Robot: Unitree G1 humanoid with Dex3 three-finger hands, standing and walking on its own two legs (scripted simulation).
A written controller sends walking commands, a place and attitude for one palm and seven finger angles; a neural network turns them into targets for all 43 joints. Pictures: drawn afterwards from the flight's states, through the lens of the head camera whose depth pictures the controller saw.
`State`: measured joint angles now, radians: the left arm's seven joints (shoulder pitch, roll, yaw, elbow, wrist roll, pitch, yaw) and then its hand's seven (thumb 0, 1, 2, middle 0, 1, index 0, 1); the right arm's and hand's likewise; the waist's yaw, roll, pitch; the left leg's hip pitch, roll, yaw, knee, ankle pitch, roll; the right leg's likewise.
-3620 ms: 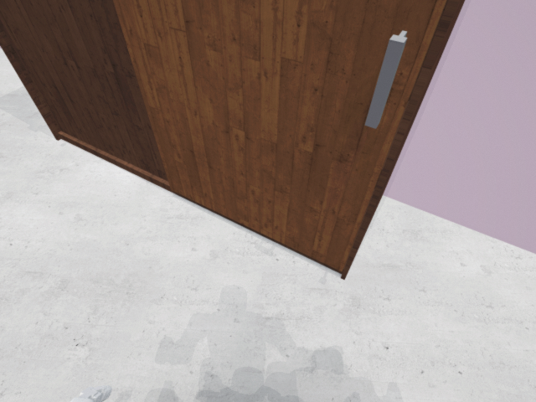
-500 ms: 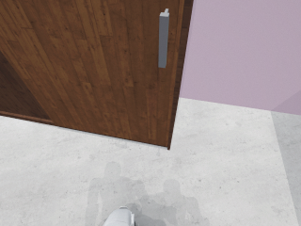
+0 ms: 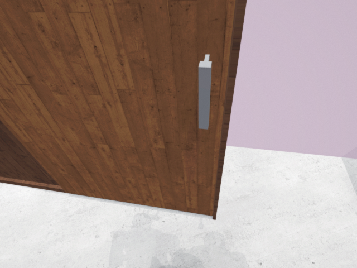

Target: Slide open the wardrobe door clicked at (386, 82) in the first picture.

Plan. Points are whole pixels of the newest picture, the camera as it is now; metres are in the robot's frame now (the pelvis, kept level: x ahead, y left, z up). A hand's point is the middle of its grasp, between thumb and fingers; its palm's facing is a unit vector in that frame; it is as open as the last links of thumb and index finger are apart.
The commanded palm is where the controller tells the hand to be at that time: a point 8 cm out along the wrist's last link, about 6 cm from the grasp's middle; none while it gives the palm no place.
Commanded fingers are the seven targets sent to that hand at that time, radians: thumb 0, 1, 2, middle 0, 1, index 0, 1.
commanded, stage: come to a stop and stand still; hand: right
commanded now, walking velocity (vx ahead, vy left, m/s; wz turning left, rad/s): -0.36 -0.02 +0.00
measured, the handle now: (205, 93) +0.52 -0.04 +0.13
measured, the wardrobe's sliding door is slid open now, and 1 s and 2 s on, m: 0.00 0.00 0.00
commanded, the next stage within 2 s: look again from close up in 2.00 s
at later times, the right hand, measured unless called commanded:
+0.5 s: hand out of the picture +0.11 -0.13 -0.16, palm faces +0.08 +0.96 -0.27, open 7.4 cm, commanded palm none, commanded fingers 0.00 -0.90 -0.90 0.20 0.30 0.20 0.30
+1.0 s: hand out of the picture +0.01 -0.17 -0.16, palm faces +0.05 +0.99 -0.16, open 7.4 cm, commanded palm none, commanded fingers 0.00 -0.90 -0.90 0.20 0.30 0.20 0.30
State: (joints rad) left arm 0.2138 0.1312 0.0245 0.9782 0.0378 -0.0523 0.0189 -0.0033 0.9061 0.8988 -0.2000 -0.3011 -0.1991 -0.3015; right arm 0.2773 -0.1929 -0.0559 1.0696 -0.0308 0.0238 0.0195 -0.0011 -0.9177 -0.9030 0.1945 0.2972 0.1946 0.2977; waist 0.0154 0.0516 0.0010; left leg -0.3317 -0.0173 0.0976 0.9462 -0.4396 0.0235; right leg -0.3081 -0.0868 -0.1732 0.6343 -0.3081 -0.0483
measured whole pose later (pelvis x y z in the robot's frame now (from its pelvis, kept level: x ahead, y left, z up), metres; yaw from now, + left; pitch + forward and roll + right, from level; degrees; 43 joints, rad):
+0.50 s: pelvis +0.05 +0.06 +0.00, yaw -2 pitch -1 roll -2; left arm 0.15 0.23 0.09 1.01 0.02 0.09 0.01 0.00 0.91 0.90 -0.20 -0.30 -0.20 -0.30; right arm 0.16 -0.14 -0.05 0.98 -0.03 0.01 -0.04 0.00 -0.90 -0.90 0.20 0.30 0.20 0.30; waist -0.01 -0.04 0.11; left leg -0.37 0.11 0.11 0.56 -0.18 0.00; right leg -0.47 0.01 0.00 1.17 -0.44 0.06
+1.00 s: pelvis +0.02 +0.02 +0.02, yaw -2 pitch +1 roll +1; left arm 0.33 0.13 0.02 1.09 0.03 0.00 0.04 0.00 0.91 0.90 -0.20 -0.30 -0.20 -0.30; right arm 0.28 -0.20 -0.05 1.09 -0.02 0.06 0.01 0.00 -0.91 -0.90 0.19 0.30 0.19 0.30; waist 0.03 0.04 0.02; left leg -0.31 0.01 0.04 0.73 -0.40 -0.05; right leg -0.17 -0.01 -0.05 0.36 -0.21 -0.02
